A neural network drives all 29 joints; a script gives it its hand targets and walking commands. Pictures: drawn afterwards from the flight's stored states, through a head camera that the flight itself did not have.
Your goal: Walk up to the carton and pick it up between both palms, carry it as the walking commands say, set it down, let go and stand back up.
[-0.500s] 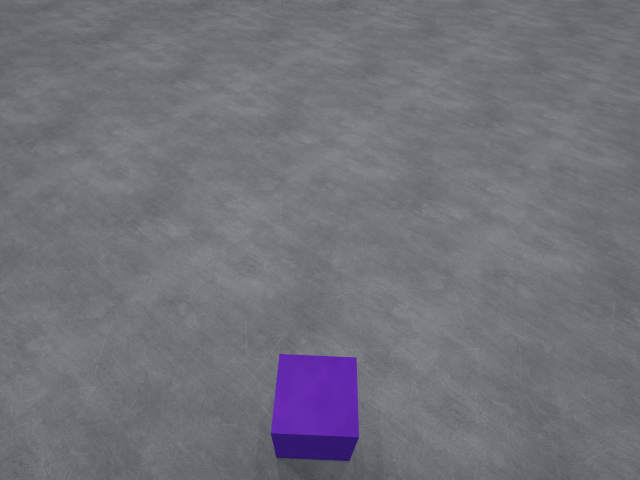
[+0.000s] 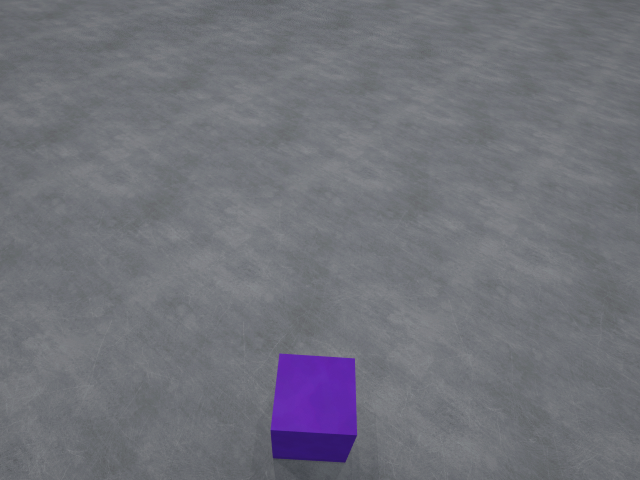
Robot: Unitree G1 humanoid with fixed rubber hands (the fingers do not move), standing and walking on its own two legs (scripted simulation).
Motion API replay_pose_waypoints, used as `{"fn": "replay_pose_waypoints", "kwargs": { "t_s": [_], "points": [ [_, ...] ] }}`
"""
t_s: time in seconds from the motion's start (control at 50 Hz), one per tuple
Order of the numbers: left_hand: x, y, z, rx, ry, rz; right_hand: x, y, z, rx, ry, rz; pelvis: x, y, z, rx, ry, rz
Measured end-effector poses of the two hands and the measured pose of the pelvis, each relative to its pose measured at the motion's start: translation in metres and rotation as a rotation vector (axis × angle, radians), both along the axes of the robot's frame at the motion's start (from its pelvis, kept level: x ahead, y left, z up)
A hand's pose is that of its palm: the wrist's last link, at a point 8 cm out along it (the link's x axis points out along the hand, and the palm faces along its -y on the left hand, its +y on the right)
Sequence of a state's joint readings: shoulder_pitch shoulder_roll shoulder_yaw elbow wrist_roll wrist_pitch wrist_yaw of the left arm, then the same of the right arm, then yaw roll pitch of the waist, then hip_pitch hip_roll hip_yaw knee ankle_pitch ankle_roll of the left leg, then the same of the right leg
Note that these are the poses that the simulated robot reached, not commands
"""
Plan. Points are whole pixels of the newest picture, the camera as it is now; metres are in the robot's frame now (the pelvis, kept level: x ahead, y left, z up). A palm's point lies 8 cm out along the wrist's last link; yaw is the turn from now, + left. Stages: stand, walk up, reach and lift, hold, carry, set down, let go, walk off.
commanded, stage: stand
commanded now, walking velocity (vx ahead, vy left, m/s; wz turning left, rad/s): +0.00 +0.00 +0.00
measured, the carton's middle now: (313, 409) +0.44 -0.03 -0.64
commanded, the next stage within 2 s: reach and lift in 0.46 s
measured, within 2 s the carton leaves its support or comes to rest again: neither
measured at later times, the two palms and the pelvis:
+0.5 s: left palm out of the picture +0.01 +0.24 -0.14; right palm out of the picture +0.05 -0.24 -0.12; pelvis -0.01 +0.00 +0.00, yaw +0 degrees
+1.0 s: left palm out of the picture +0.15 +0.22 -0.15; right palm out of the picture +0.15 -0.23 -0.14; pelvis -0.02 +0.01 -0.03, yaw -2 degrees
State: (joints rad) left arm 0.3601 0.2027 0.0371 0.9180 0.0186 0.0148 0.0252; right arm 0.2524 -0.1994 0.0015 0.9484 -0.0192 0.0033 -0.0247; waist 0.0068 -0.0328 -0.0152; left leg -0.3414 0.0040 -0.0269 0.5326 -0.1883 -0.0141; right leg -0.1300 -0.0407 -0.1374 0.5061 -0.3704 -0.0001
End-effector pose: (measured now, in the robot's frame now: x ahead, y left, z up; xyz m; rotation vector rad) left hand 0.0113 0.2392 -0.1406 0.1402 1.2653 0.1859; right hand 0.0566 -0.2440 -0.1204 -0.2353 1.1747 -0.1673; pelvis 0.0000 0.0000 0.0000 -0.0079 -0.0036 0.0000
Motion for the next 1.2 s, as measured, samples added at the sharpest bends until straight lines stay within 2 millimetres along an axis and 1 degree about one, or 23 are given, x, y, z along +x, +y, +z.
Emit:
{"fn": "replay_pose_waypoints", "kwargs": {
  "t_s": [0.2, 0.48, 0.5, 0.52, 0.6, 0.64, 0.66, 0.7, 0.76, 0.86, 0.96, 1.02, 1.08, 1.2],
  "points": [
    [-0.006, 0.003, -0.001, -0.003, 0.007, -0.003, -0.008, 0.001, 0.001, -0.006, 0.009, -0.002, -0.004, 0.002, 0.000, -0.003, -0.006, 0.000],
    [-0.006, 0.003, 0.000, 0.001, 0.011, 0.007, -0.006, 0.001, 0.000, -0.001, 0.014, 0.006, -0.004, 0.001, 0.000, -0.001, -0.004, 0.000],
    [-0.002, 0.004, 0.000, 0.001, 0.009, 0.017, -0.002, 0.002, 0.000, 0.001, 0.021, 0.015, -0.005, 0.001, -0.001, -0.002, 0.000, -0.001],
    [0.010, 0.005, 0.002, 0.005, -0.009, 0.012, 0.005, 0.002, 0.000, 0.005, 0.021, 0.023, -0.008, 0.000, -0.003, -0.003, -0.001, -0.003],
    [0.080, 0.006, 0.011, -0.001, -0.108, -0.018, 0.050, 0.004, 0.006, 0.015, 0.013, 0.054, -0.016, -0.001, -0.008, -0.007, -0.022, -0.008],
    [0.107, 0.002, 0.016, -0.018, -0.120, -0.028, 0.068, 0.005, 0.010, 0.013, 0.028, 0.062, -0.016, -0.002, -0.008, -0.007, -0.022, -0.009],
    [0.117, 0.000, 0.017, -0.024, -0.119, -0.033, 0.075, 0.006, 0.012, 0.011, 0.029, 0.065, -0.015, -0.002, -0.008, -0.006, -0.021, -0.010],
    [0.131, -0.004, 0.018, -0.032, -0.120, -0.042, 0.086, 0.006, 0.014, 0.017, 0.017, 0.062, -0.012, -0.001, -0.008, -0.006, -0.013, -0.012],
    [0.138, -0.010, 0.015, -0.039, -0.110, -0.056, 0.092, 0.007, 0.013, 0.024, 0.004, 0.062, -0.008, -0.001, -0.008, -0.007, 0.007, -0.012],
    [0.143, -0.017, 0.007, -0.044, -0.142, -0.084, 0.091, 0.010, 0.003, 0.041, -0.025, 0.066, -0.009, 0.002, -0.012, -0.016, 0.064, -0.019],
    [0.142, -0.018, -0.006, -0.042, -0.166, -0.102, 0.089, 0.014, -0.012, 0.049, -0.058, 0.078, -0.018, 0.005, -0.021, -0.022, 0.137, -0.027],
    [0.143, -0.019, -0.016, -0.038, -0.172, -0.105, 0.093, 0.016, -0.019, 0.046, -0.076, 0.085, -0.027, 0.006, -0.028, -0.024, 0.171, -0.032],
    [0.153, -0.020, -0.023, -0.038, -0.200, -0.107, 0.105, 0.018, -0.025, 0.043, -0.109, 0.091, -0.037, 0.007, -0.036, -0.026, 0.200, -0.036],
    [0.188, -0.027, -0.028, -0.049, -0.268, -0.112, 0.138, 0.019, -0.026, 0.030, -0.174, 0.092, -0.052, 0.008, -0.048, -0.030, 0.235, -0.047]
  ]
}}
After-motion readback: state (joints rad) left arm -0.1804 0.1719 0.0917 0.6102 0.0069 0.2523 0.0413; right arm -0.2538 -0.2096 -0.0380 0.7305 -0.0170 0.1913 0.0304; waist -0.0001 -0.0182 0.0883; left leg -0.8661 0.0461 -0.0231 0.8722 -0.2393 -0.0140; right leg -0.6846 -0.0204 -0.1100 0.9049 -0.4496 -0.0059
